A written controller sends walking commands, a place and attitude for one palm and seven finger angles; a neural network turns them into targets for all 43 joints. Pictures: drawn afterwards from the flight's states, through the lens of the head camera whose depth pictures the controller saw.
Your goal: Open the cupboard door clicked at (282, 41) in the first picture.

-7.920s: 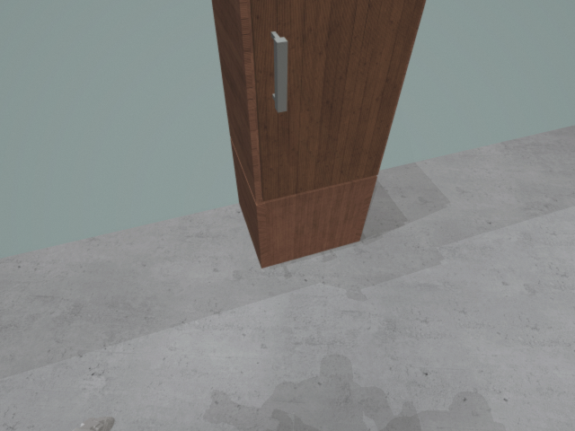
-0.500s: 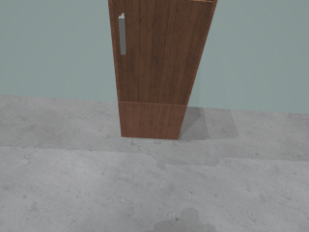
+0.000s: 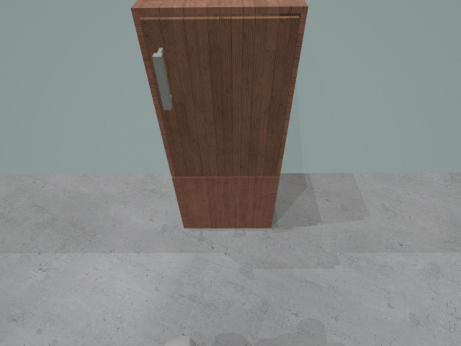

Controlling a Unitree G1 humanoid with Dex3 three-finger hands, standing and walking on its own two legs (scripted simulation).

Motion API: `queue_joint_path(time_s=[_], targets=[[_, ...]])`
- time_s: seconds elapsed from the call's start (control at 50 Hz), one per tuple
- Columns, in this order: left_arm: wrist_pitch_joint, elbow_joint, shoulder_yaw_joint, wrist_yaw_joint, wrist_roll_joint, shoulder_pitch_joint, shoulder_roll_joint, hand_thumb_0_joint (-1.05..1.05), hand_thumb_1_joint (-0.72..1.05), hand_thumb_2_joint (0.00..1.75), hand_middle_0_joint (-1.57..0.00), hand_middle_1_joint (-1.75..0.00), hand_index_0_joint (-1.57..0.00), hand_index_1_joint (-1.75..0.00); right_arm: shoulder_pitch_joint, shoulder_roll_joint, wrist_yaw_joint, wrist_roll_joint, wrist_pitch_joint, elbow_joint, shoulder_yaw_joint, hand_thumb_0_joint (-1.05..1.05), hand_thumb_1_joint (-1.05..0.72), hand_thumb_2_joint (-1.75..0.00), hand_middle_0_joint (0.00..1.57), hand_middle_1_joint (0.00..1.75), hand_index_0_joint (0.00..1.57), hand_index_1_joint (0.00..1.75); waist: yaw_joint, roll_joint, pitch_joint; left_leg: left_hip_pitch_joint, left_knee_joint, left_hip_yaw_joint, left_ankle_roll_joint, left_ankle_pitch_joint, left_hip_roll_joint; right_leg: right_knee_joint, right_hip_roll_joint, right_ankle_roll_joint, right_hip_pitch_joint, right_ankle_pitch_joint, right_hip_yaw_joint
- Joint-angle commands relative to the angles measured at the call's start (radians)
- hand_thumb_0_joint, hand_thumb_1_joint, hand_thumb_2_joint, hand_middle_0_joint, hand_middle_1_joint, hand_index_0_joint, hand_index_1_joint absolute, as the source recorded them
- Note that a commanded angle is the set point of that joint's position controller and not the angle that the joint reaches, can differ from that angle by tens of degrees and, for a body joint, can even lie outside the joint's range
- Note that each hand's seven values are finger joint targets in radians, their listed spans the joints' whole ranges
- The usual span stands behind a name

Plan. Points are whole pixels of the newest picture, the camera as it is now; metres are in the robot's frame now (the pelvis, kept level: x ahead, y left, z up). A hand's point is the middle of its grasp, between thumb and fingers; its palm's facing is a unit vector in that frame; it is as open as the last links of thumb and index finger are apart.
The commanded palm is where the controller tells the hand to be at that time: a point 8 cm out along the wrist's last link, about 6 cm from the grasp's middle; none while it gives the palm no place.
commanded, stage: take the last steps up to it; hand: left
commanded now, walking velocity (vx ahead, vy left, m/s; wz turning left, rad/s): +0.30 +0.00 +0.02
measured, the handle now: (164, 79) +0.78 +0.23 +0.09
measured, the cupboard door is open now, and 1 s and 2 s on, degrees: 0 0 0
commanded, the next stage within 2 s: come to a stop and stand still in 0.44 s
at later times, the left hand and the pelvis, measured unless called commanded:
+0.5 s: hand (123, 328) +0.20 +0.25 -0.17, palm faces +0.03 -0.98 -0.19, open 7.4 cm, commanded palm none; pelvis +0.16 +0.06 +0.00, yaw -2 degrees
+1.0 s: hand (137, 292) +0.28 +0.24 -0.18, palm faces +0.04 -0.97 -0.22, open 7.3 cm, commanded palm none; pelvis +0.19 +0.05 -0.02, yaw -1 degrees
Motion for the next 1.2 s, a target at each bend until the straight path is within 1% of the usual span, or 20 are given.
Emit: queue_joint_path(time_s=[0.0,0.1,0.16,0.2,0.28,0.34,0.52,0.58,0.62,0.64,0.66,0.7,0.76,0.84,0.92,0.98,1.02,1.04,1.1,1.18], targets=[[-0.032,-0.009,0.022,0.008,0.003,0.071,0.136,0.00,0.90,0.90,-0.20,-0.30,-0.20,-0.30,-0.101,-0.007,0.016,0.007,-0.036,-0.091,-0.001,0.00,-0.90,-0.90,0.20,0.30,0.20,0.30,0.027,-0.147,0.127,-0.069,-0.142,0.022,-0.014,0.051,0.034,-0.225,-0.248,-0.103,-0.067,-0.008,0.165],[-0.023,0.016,0.030,0.009,0.009,0.090,0.147,0.00,0.90,0.90,-0.20,-0.30,-0.20,-0.30,-0.170,0.004,0.018,0.012,-0.057,-0.116,0.003,0.00,-0.90,-0.90,0.20,0.30,0.20,0.30,0.034,-0.171,0.134,0.078,-0.320,0.056,0.008,0.012,0.005,-0.151,-0.261,-0.099,-0.087,0.030,0.157],[-0.008,0.016,0.032,0.006,0.004,0.078,0.131,0.00,0.90,0.90,-0.20,-0.30,-0.20,-0.30,0.014,-0.061,0.001,0.007,-0.076,-0.055,-0.007,0.00,-0.90,-0.90,0.20,0.30,0.20,0.30,-0.050,-0.042,0.048,0.421,-0.500,0.079,0.016,0.039,-0.035,0.127,-0.176,-0.051,-0.182,0.078,0.081],[-0.002,-0.028,0.015,-0.006,-0.009,0.100,0.047,0.00,0.90,0.90,-0.20,-0.30,-0.20,-0.30,0.236,-0.239,-0.025,-0.002,-0.081,0.001,-0.040,0.00,-0.90,-0.90,0.20,0.30,0.20,0.30,-0.104,0.338,-0.090,0.673,-0.718,-0.431,0.151,0.013,0.335,0.655,0.014,0.025,-0.471,-0.357,-0.012],[0.015,-0.031,0.021,-0.020,0.008,-0.018,0.058,0.00,0.90,0.90,-0.20,-0.30,-0.20,-0.30,0.001,-0.106,-0.038,0.005,-0.079,-0.055,-0.001,0.00,-0.90,-0.90,0.20,0.30,0.20,0.30,-0.030,0.085,0.099,0.300,-0.833,-0.277,0.162,-0.169,0.280,0.826,-0.108,0.009,-0.485,-0.156,0.118],[0.036,-0.018,0.021,-0.021,0.010,0.044,0.029,0.00,0.90,0.90,-0.20,-0.30,-0.20,-0.30,-0.030,-0.063,-0.042,0.008,-0.091,-0.060,0.006,0.00,-0.90,-0.90,0.20,0.30,0.20,0.30,0.014,0.084,0.066,0.270,-0.834,-0.120,0.153,-0.010,0.214,0.728,-0.103,0.028,-0.418,-0.069,0.099],[0.041,-0.101,0.019,-0.021,0.006,-0.132,0.052,0.00,0.90,0.90,-0.20,-0.30,-0.20,-0.30,0.006,-0.098,-0.038,0.002,-0.074,-0.032,-0.004,0.00,-0.90,-0.90,0.20,0.30,0.20,0.30,-0.004,0.075,0.082,0.325,-0.763,-0.061,0.181,0.156,0.212,0.332,-0.071,0.044,-0.319,-0.028,0.053],[0.024,-0.061,0.013,-0.006,0.002,-0.038,0.065,0.00,0.90,0.90,-0.20,-0.30,-0.20,-0.30,-0.009,-0.065,-0.044,0.008,-0.064,-0.011,0.013,0.00,-0.90,-0.90,0.20,0.30,0.20,0.30,0.053,0.001,0.033,0.301,-0.563,0.020,0.092,0.297,0.121,0.070,-0.050,0.048,-0.091,0.193,0.044],[0.007,-0.031,0.019,0.014,-0.001,0.001,0.188,0.00,0.90,0.90,-0.20,-0.30,-0.20,-0.30,0.062,0.007,-0.037,0.027,-0.059,-0.001,0.029,0.00,-0.90,-0.90,0.20,0.30,0.20,0.30,0.026,-0.200,-0.063,0.176,-0.439,0.072,-0.001,-0.127,-0.008,0.049,-0.296,-0.037,0.116,0.730,0.276],[0.010,-0.040,0.018,0.016,-0.006,-0.010,0.212,0.00,0.90,0.90,-0.20,-0.30,-0.20,-0.30,0.073,0.006,-0.043,0.030,-0.041,0.004,0.024,0.00,-0.90,-0.90,0.20,0.30,0.20,0.30,0.023,-0.186,-0.073,0.210,-0.368,0.057,-0.014,-0.276,-0.033,0.045,-0.347,-0.108,0.076,0.871,0.280],[0.011,-0.045,0.025,0.022,-0.006,-0.038,0.217,0.00,0.90,0.90,-0.20,-0.30,-0.20,-0.30,0.072,0.006,-0.047,0.031,-0.019,0.008,0.021,0.00,-0.90,-0.90,0.20,0.30,0.20,0.30,0.023,-0.282,-0.086,0.225,-0.281,0.042,-0.018,-0.337,-0.028,0.040,-0.349,-0.144,0.032,0.932,0.288],[0.025,-0.055,0.026,0.035,-0.004,-0.085,0.200,0.00,0.90,0.90,-0.20,-0.30,-0.20,-0.30,0.041,-0.013,-0.052,0.034,-0.005,0.008,0.016,0.00,-0.90,-0.90,0.20,0.30,0.20,0.30,0.029,-0.220,-0.077,0.175,-0.167,-0.011,-0.018,-0.339,-0.037,0.063,-0.355,-0.183,0.041,0.985,0.283],[0.047,-0.082,0.049,0.044,0.006,-0.125,0.215,0.00,0.90,0.90,-0.20,-0.30,-0.20,-0.30,-0.006,-0.013,-0.049,0.029,0.015,-0.019,0.005,0.00,-0.90,-0.90,0.20,0.30,0.20,0.30,0.042,-0.113,-0.077,0.124,-0.034,-0.043,-0.021,-0.320,-0.067,0.057,-0.361,-0.194,0.023,0.883,0.263],[0.060,-0.132,0.058,0.043,0.012,-0.185,0.221,0.00,0.90,0.90,-0.20,-0.30,-0.20,-0.30,-0.029,-0.024,-0.034,0.019,0.038,-0.066,-0.008,0.00,-0.90,-0.90,0.20,0.30,0.20,0.30,0.026,-0.173,-0.070,0.129,0.009,-0.055,-0.031,-0.248,-0.073,-0.004,-0.333,-0.169,-0.095,0.570,0.237],[0.067,-0.158,0.064,0.035,0.019,-0.208,0.231,0.00,0.90,0.90,-0.20,-0.30,-0.20,-0.30,-0.027,-0.029,-0.024,0.019,0.021,-0.094,-0.002,0.00,-0.90,-0.90,0.20,0.30,0.20,0.30,0.019,-0.222,-0.072,0.204,-0.192,-0.030,-0.018,-0.206,-0.068,-0.039,-0.293,-0.139,-0.152,0.209,0.253],[0.079,-0.158,0.050,0.026,0.007,-0.220,0.201,0.00,0.90,0.90,-0.20,-0.30,-0.20,-0.30,0.066,-0.026,-0.026,0.019,-0.003,-0.068,0.010,0.00,-0.90,-0.90,0.20,0.30,0.20,0.30,-0.029,-0.153,-0.069,0.435,-0.545,0.000,-0.001,-0.026,-0.082,0.020,-0.191,-0.045,-0.309,-0.151,0.206],[0.088,-0.173,0.023,0.014,-0.013,-0.196,0.096,0.00,0.90,0.90,-0.20,-0.30,-0.20,-0.30,0.010,-0.143,-0.032,0.002,-0.022,-0.103,0.001,0.00,-0.90,-0.90,0.20,0.30,0.20,0.30,-0.020,0.255,0.053,0.231,-0.856,-0.380,0.082,-0.329,0.190,0.276,-0.015,0.051,-0.374,-0.237,0.082],[0.094,-0.160,0.026,0.011,-0.005,-0.203,0.116,0.00,0.90,0.90,-0.20,-0.30,-0.20,-0.30,-0.084,-0.162,-0.041,0.001,-0.024,-0.124,0.002,0.00,-0.90,-0.90,0.20,0.30,0.20,0.30,-0.010,0.260,0.097,0.104,-0.926,-0.471,0.131,-0.419,0.238,0.376,-0.017,0.054,-0.330,-0.209,0.141],[0.092,-0.092,0.030,-0.009,0.005,-0.109,0.128,0.00,0.90,0.90,-0.20,-0.30,-0.20,-0.30,-0.172,-0.131,-0.053,0.004,-0.033,-0.128,0.018,0.00,-0.90,-0.90,0.20,0.30,0.20,0.30,0.042,0.123,0.118,0.160,-0.885,-0.314,0.124,-0.305,0.163,0.536,-0.004,0.049,-0.339,-0.115,0.184],[0.076,-0.067,0.018,-0.014,0.003,-0.102,0.121,0.00,0.90,0.90,-0.20,-0.30,-0.20,-0.30,-0.078,-0.118,-0.062,0.012,-0.042,-0.083,0.014,0.00,-0.90,-0.90,0.20,0.30,0.20,0.30,-0.002,0.081,0.071,0.388,-0.821,-0.230,0.138,0.013,0.155,0.471,-0.019,0.072,-0.388,-0.106,0.159]])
